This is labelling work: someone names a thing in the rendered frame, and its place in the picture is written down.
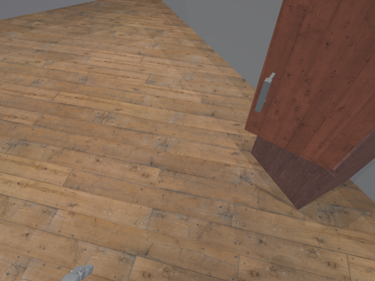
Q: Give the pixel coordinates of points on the cupboard door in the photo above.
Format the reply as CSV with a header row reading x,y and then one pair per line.
x,y
321,101

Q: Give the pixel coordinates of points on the handle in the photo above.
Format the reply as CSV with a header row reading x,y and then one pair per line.
x,y
264,92

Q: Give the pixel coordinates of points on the robot left hand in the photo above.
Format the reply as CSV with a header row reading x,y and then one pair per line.
x,y
78,273

